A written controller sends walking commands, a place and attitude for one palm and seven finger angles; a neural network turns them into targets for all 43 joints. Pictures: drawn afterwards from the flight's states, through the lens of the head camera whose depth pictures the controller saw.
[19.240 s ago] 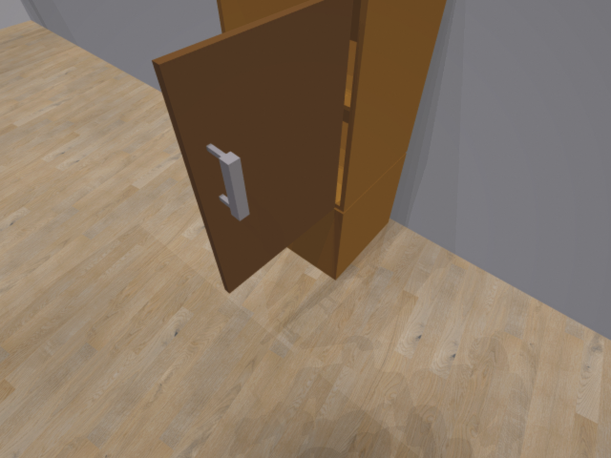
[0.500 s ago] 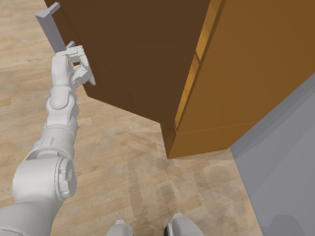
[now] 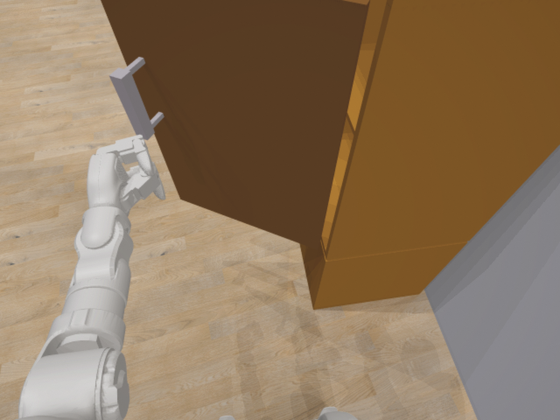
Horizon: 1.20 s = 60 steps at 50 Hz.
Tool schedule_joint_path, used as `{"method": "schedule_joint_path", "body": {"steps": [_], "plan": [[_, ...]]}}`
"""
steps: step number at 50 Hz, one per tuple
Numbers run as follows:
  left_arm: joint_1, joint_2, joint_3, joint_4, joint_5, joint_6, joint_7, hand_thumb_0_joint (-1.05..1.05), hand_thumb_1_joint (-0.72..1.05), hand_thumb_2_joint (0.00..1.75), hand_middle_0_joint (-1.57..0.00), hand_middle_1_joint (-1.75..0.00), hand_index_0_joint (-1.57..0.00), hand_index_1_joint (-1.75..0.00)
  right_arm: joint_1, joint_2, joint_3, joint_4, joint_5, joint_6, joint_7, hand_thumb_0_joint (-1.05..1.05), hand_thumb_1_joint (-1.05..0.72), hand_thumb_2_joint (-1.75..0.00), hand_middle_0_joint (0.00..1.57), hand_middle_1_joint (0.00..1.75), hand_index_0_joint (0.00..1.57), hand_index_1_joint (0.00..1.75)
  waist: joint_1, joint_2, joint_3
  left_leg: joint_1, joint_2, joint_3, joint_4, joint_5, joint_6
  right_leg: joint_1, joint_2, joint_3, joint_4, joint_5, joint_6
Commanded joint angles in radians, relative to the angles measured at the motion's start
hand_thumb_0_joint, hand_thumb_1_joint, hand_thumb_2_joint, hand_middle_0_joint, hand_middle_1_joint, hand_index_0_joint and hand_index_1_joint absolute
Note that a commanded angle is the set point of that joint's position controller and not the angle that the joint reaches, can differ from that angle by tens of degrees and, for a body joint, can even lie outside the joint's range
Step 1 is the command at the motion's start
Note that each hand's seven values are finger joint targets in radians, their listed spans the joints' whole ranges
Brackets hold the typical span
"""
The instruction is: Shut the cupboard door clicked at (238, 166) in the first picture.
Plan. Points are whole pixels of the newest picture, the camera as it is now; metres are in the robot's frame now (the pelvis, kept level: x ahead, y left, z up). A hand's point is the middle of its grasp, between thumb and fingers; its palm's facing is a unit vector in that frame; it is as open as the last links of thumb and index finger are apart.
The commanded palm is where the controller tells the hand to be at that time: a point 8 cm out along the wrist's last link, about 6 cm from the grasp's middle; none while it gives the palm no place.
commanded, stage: draw the hand back to the body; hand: left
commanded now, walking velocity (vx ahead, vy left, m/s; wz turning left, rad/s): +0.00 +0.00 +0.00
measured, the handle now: (141, 99) +0.66 +0.23 +0.06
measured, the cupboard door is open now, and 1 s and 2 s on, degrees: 59 59 59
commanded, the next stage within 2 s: step back with the hand held close in 1.28 s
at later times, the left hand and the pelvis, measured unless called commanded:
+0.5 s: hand (56, 251) +0.30 +0.23 +0.15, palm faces +0.29 -0.92 -0.25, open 3.4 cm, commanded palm +0.24 +0.27 +0.17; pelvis +0.01 +0.00 +0.04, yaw +3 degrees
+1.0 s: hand out of the picture +0.19 +0.28 +0.20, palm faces +0.50 -0.74 -0.45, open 6.8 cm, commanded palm +0.15 +0.31 +0.21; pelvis +0.02 +0.00 +0.04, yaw +3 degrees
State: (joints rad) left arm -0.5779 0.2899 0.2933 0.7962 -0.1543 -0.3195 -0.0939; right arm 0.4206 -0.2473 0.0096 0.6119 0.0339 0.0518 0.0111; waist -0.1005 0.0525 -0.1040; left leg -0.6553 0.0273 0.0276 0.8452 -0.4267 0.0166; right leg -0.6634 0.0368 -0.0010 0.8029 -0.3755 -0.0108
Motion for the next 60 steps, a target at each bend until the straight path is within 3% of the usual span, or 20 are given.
{"method": "schedule_joint_path", "body": {"steps": [1,4,6,10,11,12,16,22,23,24,25,28,36,41,43,45,48,49,55,60], "plan": [[-0.298,0.193,-0.010,-0.370,-0.034,-0.039,-0.021,0.00,0.90,0.90,-1.30,-1.50,-1.30,-1.50,-0.037,-0.141,-0.053,-0.119,0.012,-0.070,-0.033,0.00,-0.90,-0.90,0.20,0.30,0.20,0.30,0.030,-0.017,-0.305,0.207,-0.026,-0.016,-0.154,0.283,0.017,0.282,0.006,-0.025,-0.123,0.356,-0.005],[-0.214,0.186,-0.022,-0.436,-0.052,-0.005,-0.044,0.00,0.90,0.90,-1.30,-1.50,-1.30,-1.50,-0.083,-0.137,-0.046,-0.125,0.019,-0.090,-0.043,0.00,-0.90,-0.90,0.20,0.30,0.20,0.30,0.045,0.023,-0.276,0.246,-0.029,-0.021,-0.189,0.258,0.016,0.298,-0.001,-0.027,-0.150,0.317,-0.009],[-0.150,0.166,-0.035,-0.497,-0.073,0.021,-0.062,0.00,0.90,0.90,-1.27,-1.47,-1.27,-1.47,-0.116,-0.134,-0.042,-0.137,0.024,-0.105,-0.048,0.00,-0.90,-0.90,0.20,0.30,0.20,0.30,0.060,0.013,-0.271,0.272,-0.029,-0.026,-0.210,0.261,0.015,0.319,-0.003,-0.033,-0.162,0.313,-0.011],[-0.030,0.184,-0.014,-0.589,-0.103,0.078,-0.087,0.00,0.90,0.90,-1.16,-1.35,-1.16,-1.35,-0.177,-0.132,-0.030,-0.157,0.032,-0.128,-0.060,0.00,-0.90,-0.90,0.20,0.30,0.20,0.30,0.085,-0.032,-0.222,0.290,-0.030,-0.031,-0.245,0.259,0.016,0.363,-0.013,-0.036,-0.188,0.315,-0.009],[-0.006,0.219,-0.082,-0.682,0.014,0.091,0.002,0.00,0.90,0.90,-1.13,-1.32,-1.13,-1.32,-0.231,-0.107,-0.038,-0.169,0.028,-0.109,-0.076,0.00,-0.90,-0.90,0.20,0.30,0.20,0.30,0.091,-0.031,-0.214,0.338,-0.041,-0.016,-0.281,0.265,0.019,0.389,-0.038,0.010,-0.248,0.289,-0.007],[0.052,0.185,-0.078,-0.704,0.021,0.114,0.051,0.00,0.90,0.90,-1.11,-1.29,-1.11,-1.29,-0.242,-0.102,-0.035,-0.173,0.024,-0.103,-0.087,0.00,-0.90,-0.90,0.20,0.30,0.20,0.30,0.085,-0.045,-0.180,0.353,-0.034,-0.021,-0.303,0.253,0.017,0.389,-0.038,-0.001,-0.268,0.266,-0.006],[0.165,0.184,-0.079,-0.807,0.056,0.171,0.133,0.00,0.90,0.90,-1.00,-1.17,-1.00,-1.17,-0.289,-0.098,-0.018,-0.165,0.022,-0.089,-0.109,0.00,-0.90,-0.90,0.20,0.30,0.20,0.30,0.096,-0.054,-0.126,0.425,-0.028,-0.023,-0.367,0.294,0.019,0.457,-0.039,-0.011,-0.322,0.294,-0.006],[0.317,0.193,-0.053,-0.996,0.077,0.207,0.169,0.00,0.90,0.90,-0.83,-0.99,-0.83,-0.99,-0.328,-0.082,0.000,-0.167,0.006,-0.099,-0.110,0.00,-0.90,-0.90,0.20,0.30,0.20,0.30,0.114,0.019,-0.106,0.536,-0.023,-0.023,-0.436,0.411,0.009,0.548,-0.039,-0.026,-0.378,0.375,-0.010],[0.361,0.190,-0.058,-1.016,0.079,0.210,0.171,0.00,0.90,0.90,-0.81,-0.96,-0.81,-0.96,-0.331,-0.084,0.001,-0.165,0.003,-0.102,-0.108,0.00,-0.90,-0.90,0.20,0.30,0.20,0.30,0.116,0.006,-0.093,0.542,-0.021,-0.023,-0.443,0.423,0.011,0.558,-0.038,-0.025,-0.391,0.378,-0.011],[0.394,0.175,-0.064,-1.047,0.080,0.213,0.172,0.00,0.90,0.90,-0.78,-0.93,-0.78,-0.93,-0.339,-0.077,0.004,-0.167,0.002,-0.106,-0.106,0.00,-0.90,-0.90,0.20,0.30,0.20,0.30,0.118,0.055,-0.071,0.554,-0.019,-0.022,-0.455,0.434,0.007,0.558,-0.040,-0.026,-0.398,0.380,-0.011],[0.412,0.171,-0.063,-1.077,0.082,0.215,0.174,0.00,0.90,0.90,-0.75,-0.90,-0.75,-0.90,-0.337,-0.077,0.007,-0.167,-0.002,-0.112,-0.102,0.00,-0.90,-0.90,0.20,0.30,0.20,0.30,0.119,0.043,-0.063,0.563,-0.018,-0.029,-0.465,0.449,0.003,0.565,-0.037,-0.034,-0.403,0.384,-0.012],[0.528,0.193,-0.020,-1.107,0.084,0.226,0.180,0.00,0.90,0.90,-0.67,-0.81,-0.67,-0.81,-0.343,-0.080,0.004,-0.162,-0.011,-0.117,-0.098,0.00,-0.90,-0.90,0.20,0.30,0.20,0.30,0.129,0.001,-0.032,0.561,-0.017,-0.027,-0.478,0.462,0.004,0.585,-0.035,-0.035,-0.424,0.393,-0.010],[0.749,0.230,0.084,-1.279,0.082,0.224,0.188,0.00,0.90,0.90,-0.45,-0.57,-0.45,-0.57,-0.357,-0.067,-0.002,-0.167,-0.022,-0.131,-0.091,0.00,-0.90,-0.90,0.20,0.30,0.20,0.30,0.154,0.014,-0.050,0.576,-0.018,-0.024,-0.476,0.541,0.001,0.634,-0.045,-0.039,-0.421,0.449,-0.003],[0.890,0.260,0.151,-1.371,0.081,0.213,0.196,0.00,0.90,0.90,-0.31,-0.42,-0.31,-0.42,-0.358,-0.064,-0.012,-0.162,-0.022,-0.150,-0.088,0.00,-0.90,-0.90,0.20,0.30,0.20,0.30,0.162,0.023,-0.036,0.571,-0.015,-0.020,-0.468,0.552,0.002,0.626,-0.048,-0.039,-0.421,0.447,0.001],[0.962,0.277,0.186,-1.369,0.078,0.213,0.199,0.00,0.90,0.90,-0.25,-0.36,-0.25,-0.36,-0.356,-0.068,-0.016,-0.155,-0.024,-0.158,-0.089,0.00,-0.90,-0.90,0.20,0.30,0.20,0.30,0.169,-0.006,-0.003,0.548,-0.014,-0.021,-0.467,0.542,0.002,0.619,-0.047,-0.041,-0.428,0.442,0.002],[0.996,0.280,0.207,-1.401,0.075,0.204,0.202,0.00,0.90,0.90,-0.20,-0.30,-0.20,-0.30,-0.357,-0.063,-0.019,-0.160,-0.020,-0.164,-0.090,0.00,-0.90,-0.90,0.20,0.30,0.20,0.30,0.171,0.003,0.005,0.546,-0.013,-0.018,-0.472,0.507,0.002,0.611,-0.049,-0.039,-0.427,0.410,0.003],[0.954,0.227,0.149,-1.345,0.083,0.205,0.201,0.00,0.90,0.90,-0.20,-0.30,-0.20,-0.30,-0.349,-0.074,-0.022,-0.138,-0.021,-0.172,-0.096,0.00,-0.90,-0.90,0.20,0.30,0.20,0.30,0.150,-0.027,0.080,0.530,-0.013,-0.017,-0.482,0.430,0.007,0.552,-0.048,-0.039,-0.450,0.336,0.005],[0.935,0.236,0.155,-1.340,0.083,0.203,0.204,0.00,0.90,0.90,-0.20,-0.30,-0.20,-0.30,-0.347,-0.075,-0.024,-0.138,-0.020,-0.173,-0.099,0.00,-0.90,-0.90,0.20,0.30,0.20,0.30,0.149,-0.023,0.086,0.534,-0.014,-0.014,-0.487,0.398,0.010,0.541,-0.051,-0.035,-0.451,0.307,0.007],[0.909,0.252,0.160,-1.370,0.087,0.185,0.212,0.00,0.90,0.90,-0.20,-0.30,-0.20,-0.30,-0.359,-0.073,-0.022,-0.135,-0.022,-0.190,-0.108,0.00,-0.90,-0.90,0.20,0.30,0.20,0.30,0.161,0.004,0.034,0.549,-0.022,-0.020,-0.490,0.371,0.016,0.569,-0.054,-0.029,-0.449,0.276,0.004],[0.929,0.268,0.181,-1.390,0.088,0.178,0.215,0.00,0.90,0.90,-0.20,-0.30,-0.20,-0.30,-0.362,-0.065,-0.018,-0.132,-0.024,-0.202,-0.107,0.00,-0.90,-0.90,0.20,0.30,0.20,0.30,0.167,0.041,0.049,0.538,-0.022,-0.017,-0.491,0.385,0.011,0.580,-0.052,-0.026,-0.450,0.298,0.000]]}}
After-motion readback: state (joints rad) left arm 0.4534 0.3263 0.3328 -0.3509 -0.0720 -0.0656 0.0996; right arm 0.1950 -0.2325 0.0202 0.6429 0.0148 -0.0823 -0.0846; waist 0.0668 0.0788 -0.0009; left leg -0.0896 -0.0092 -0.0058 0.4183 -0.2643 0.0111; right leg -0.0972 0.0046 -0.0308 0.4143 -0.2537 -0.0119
